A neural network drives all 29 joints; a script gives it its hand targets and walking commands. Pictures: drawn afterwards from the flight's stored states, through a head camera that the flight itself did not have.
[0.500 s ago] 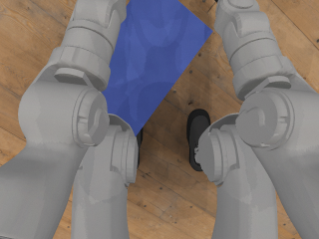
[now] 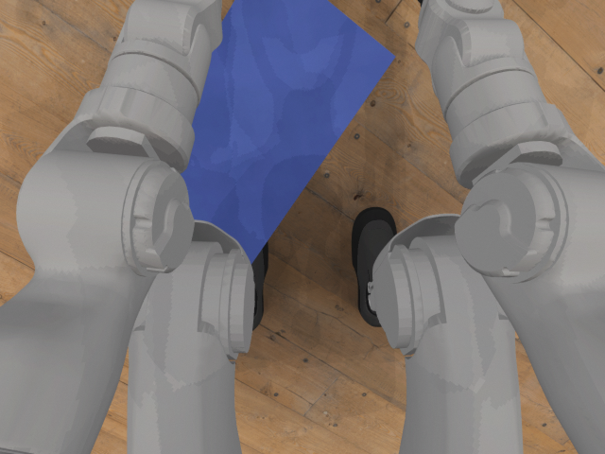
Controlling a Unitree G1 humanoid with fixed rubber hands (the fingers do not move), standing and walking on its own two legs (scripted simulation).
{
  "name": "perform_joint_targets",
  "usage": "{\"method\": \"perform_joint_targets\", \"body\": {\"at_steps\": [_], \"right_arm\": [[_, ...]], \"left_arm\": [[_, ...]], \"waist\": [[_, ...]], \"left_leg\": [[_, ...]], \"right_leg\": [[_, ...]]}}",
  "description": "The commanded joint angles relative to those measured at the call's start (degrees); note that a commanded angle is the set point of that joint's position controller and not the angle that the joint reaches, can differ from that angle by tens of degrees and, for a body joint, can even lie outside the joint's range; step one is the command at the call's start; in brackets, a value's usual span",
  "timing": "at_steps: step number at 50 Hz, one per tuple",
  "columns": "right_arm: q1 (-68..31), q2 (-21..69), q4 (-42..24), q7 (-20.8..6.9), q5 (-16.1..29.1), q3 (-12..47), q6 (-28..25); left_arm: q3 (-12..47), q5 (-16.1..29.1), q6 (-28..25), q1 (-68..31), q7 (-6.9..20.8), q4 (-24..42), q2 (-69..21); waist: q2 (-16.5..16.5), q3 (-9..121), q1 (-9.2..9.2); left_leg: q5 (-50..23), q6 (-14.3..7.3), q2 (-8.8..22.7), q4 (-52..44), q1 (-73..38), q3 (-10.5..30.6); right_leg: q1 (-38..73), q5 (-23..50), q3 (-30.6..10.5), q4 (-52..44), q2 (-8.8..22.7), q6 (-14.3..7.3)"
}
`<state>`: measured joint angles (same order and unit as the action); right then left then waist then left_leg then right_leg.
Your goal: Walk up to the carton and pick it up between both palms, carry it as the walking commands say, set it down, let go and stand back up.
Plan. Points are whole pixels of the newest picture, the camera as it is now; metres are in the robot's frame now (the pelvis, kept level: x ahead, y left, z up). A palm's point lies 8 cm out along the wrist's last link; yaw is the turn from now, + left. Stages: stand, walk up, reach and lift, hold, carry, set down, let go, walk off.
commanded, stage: set down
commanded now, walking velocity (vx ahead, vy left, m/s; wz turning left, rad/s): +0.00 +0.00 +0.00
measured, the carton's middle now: (259, 126) +0.40 +0.07 -0.28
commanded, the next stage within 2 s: none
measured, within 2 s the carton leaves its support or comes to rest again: neither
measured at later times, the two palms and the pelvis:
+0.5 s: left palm out of the picture +0.56 +0.15 -0.19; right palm out of the picture +0.54 -0.14 -0.20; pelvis +0.00 +0.00 -0.01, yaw +0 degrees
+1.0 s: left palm out of the picture +0.59 +0.16 -0.16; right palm out of the picture +0.58 -0.16 -0.16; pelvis +0.00 +0.00 +0.00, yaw +0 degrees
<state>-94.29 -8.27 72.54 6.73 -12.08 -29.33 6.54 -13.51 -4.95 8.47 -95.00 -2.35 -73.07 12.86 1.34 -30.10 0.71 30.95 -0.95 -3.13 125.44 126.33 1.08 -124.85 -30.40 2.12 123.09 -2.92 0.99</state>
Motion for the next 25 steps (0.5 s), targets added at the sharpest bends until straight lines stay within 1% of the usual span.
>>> {"method": "perform_joint_targets", "body": {"at_steps": [1,2,3,4,5,6,7,8,10,11,12,13,14,15,16,17,18,19,20,21,22,23,24,25], "right_arm": [[-15.16,-7.21,-6.47,-0.20,2.16,1.86,-2.78],[-16.15,-8.48,-7.77,0.01,3.02,2.40,-3.04],[-15.55,-9.64,-6.96,0.22,2.95,2.42,-3.02],[-15.40,-9.75,-8.17,0.32,3.45,2.49,-3.27],[-15.72,-9.91,-7.61,0.31,3.84,3.21,-3.33],[-14.34,-11.67,-6.04,0.61,3.32,2.57,-3.15],[-14.27,-10.81,-7.48,0.31,4.11,3.56,-3.21],[-15.37,-12.51,-7.47,0.52,3.99,3.32,-3.47],[-14.07,-13.79,-6.29,0.59,4.51,3.36,-3.55],[-13.99,-14.43,-5.36,0.79,4.54,2.94,-3.62],[-13.78,-13.75,-6.95,0.64,4.96,3.78,-4.00],[-14.31,-14.50,-6.60,0.49,5.40,4.57,-4.01],[-14.14,-14.78,-5.90,0.28,5.73,4.65,-3.93],[-13.89,-15.11,-6.13,0.28,5.64,4.51,-3.88],[-14.67,-15.14,-6.58,0.10,6.48,5.69,-3.99],[-14.52,-15.52,-5.67,0.19,6.51,5.45,-3.95],[-15.16,-15.67,-6.82,0.02,6.96,5.80,-3.97],[-14.25,-14.89,-5.42,-0.26,7.12,6.24,-3.68],[-14.19,-15.87,-5.07,-0.17,7.14,5.84,-3.79],[-14.01,-15.21,-5.14,-0.38,7.52,6.14,-3.67],[-15.24,-16.13,-6.20,-0.37,7.90,6.56,-4.07],[-14.31,-16.75,-4.95,-0.47,8.09,6.57,-3.88],[-15.25,-16.75,-5.41,-0.45,8.33,6.38,-3.82],[-15.03,-17.06,-5.76,-0.58,8.41,6.52,-3.90]], "left_arm": [[2.94,2.61,-2.93,-24.82,-0.35,8.57,6.60],[3.34,2.76,-2.85,-23.95,-0.60,7.39,7.49],[2.80,2.92,-3.07,-23.74,-0.80,7.20,9.25],[3.84,3.59,-3.18,-23.48,-0.79,8.12,9.06],[3.91,4.22,-3.30,-24.08,-0.70,7.82,8.86],[2.93,3.78,-3.17,-22.72,-0.90,6.40,10.51],[3.38,4.25,-3.04,-21.62,-0.61,5.87,10.03],[3.61,4.86,-3.15,-22.07,-0.73,5.87,10.41],[4.04,5.62,-3.20,-22.24,-0.63,6.20,11.25],[5.30,6.75,-3.40,-23.23,-0.58,7.15,11.36],[6.34,7.82,-3.38,-22.17,-0.39,6.83,10.26],[6.86,8.68,-3.35,-22.77,-0.21,6.64,9.85],[7.27,8.82,-3.14,-21.48,-0.08,5.23,9.80],[6.57,8.64,-3.25,-21.88,-0.22,5.86,11.22],[7.13,9.41,-3.22,-22.18,-0.06,5.68,10.98],[7.28,9.42,-3.23,-22.00,-0.27,4.54,11.87],[7.19,9.47,-3.24,-22.07,-0.14,5.40,12.16],[7.56,10.12,-3.26,-22.42,-0.01,5.39,11.74],[7.98,10.60,-3.27,-22.28,0.05,4.90,11.96],[8.08,10.28,-3.47,-22.47,0.02,5.65,12.55],[8.25,11.05,-3.59,-23.23,-0.02,6.35,12.35],[7.59,10.45,-3.68,-22.30,-0.17,5.43,13.44],[8.36,10.73,-3.54,-22.91,-0.32,5.28,13.68],[8.48,11.27,-3.59,-22.50,-0.18,5.32,13.20]], "waist": [[-0.44,47.96,8.83],[0.36,48.52,8.49],[-0.44,48.31,8.24],[-0.25,49.29,8.67],[-0.70,49.23,8.52],[-0.78,47.71,8.62],[-0.77,48.64,7.97],[-1.06,48.22,8.71],[-0.74,48.29,9.10],[0.39,48.36,10.21],[-0.16,48.90,10.91],[-0.53,48.98,10.78],[0.36,48.48,10.51],[-0.48,48.55,10.43],[-0.43,48.98,10.10],[-0.17,48.14,10.27],[0.35,48.22,9.76],[-0.16,48.39,10.15],[0.02,48.31,10.84],[0.60,48.36,10.37],[-0.87,49.47,10.46],[-0.15,48.79,9.92],[0.53,48.90,10.32],[0.03,48.87,10.74]], "left_leg": [[-4.14,3.21,-2.12,-8.84,-25.79,1.33],[-4.21,3.20,-1.75,-8.81,-26.65,1.28],[-3.76,3.18,-1.74,-8.38,-25.71,1.02],[-4.30,3.12,-1.67,-8.79,-26.58,1.28],[-4.58,3.28,-1.55,-8.28,-25.76,0.99],[-3.66,3.44,-1.53,-8.30,-24.74,0.97],[-3.57,3.15,-1.47,-8.32,-25.94,0.82],[-3.67,3.23,-1.43,-8.09,-25.53,1.09],[-3.12,3.65,-1.09,-7.96,-25.63,1.25],[-3.00,3.84,-1.16,-8.17,-26.17,1.61],[-3.36,3.70,-1.07,-8.23,-26.98,1.78],[-3.49,3.84,-0.88,-7.88,-26.41,1.74],[-3.08,3.83,-0.81,-8.26,-26.43,1.96],[-2.90,3.84,-0.74,-8.03,-26.37,1.79],[-3.36,3.76,-0.47,-7.67,-26.48,1.93],[-3.09,3.79,-0.27,-7.71,-25.88,1.95],[-3.54,3.80,-0.10,-7.76,-25.94,1.83],[-3.04,3.81,-0.15,-7.86,-25.50,1.77],[-3.01,3.99,0.12,-7.50,-25.50,1.88],[-3.28,3.94,0.16,-7.69,-25.63,1.90],[-3.65,3.97,0.35,-7.33,-26.31,2.29],[-3.19,3.96,0.46,-7.37,-25.88,2.03],[-3.20,3.94,0.68,-7.62,-25.97,2.47],[-3.37,3.90,0.58,-7.55,-26.33,2.61]], "right_leg": [[22.44,5.84,0.93,-5.87,-3.70,0.95],[22.14,5.79,0.77,-5.63,-3.56,1.09],[22.25,5.06,0.70,-5.87,-3.33,1.07],[23.29,6.03,0.70,-5.94,-3.35,1.09],[23.47,6.41,0.67,-5.67,-3.15,1.23],[22.36,5.63,0.77,-5.44,-2.97,1.20],[23.03,5.08,0.49,-6.05,-2.87,1.08],[21.98,5.19,0.54,-5.70,-2.60,1.15],[22.02,5.00,0.95,-5.47,-2.42,1.30],[21.61,5.25,1.18,-4.91,-2.21,1.02],[22.29,5.32,1.24,-5.63,-2.17,0.97],[22.42,5.32,1.13,-5.49,-1.86,0.85],[21.38,5.08,1.15,-5.11,-1.83,0.74],[22.03,5.24,1.21,-5.20,-1.79,0.98],[22.06,5.32,0.89,-5.08,-1.52,0.82],[21.17,5.13,1.10,-4.96,-1.46,0.89],[21.17,5.46,0.75,-5.26,-1.40,0.90],[21.70,5.25,0.89,-5.29,-1.24,0.83],[20.81,5.15,1.18,-5.09,-1.22,0.93],[20.72,5.38,0.94,-5.25,-1.14,0.97],[21.53,5.76,1.19,-4.81,-0.92,1.09],[20.92,5.41,0.98,-4.71,-0.87,1.04],[20.05,5.62,1.21,-4.53,-0.84,1.03],[20.30,5.64,1.04,-4.86,-0.76,0.94]]}}
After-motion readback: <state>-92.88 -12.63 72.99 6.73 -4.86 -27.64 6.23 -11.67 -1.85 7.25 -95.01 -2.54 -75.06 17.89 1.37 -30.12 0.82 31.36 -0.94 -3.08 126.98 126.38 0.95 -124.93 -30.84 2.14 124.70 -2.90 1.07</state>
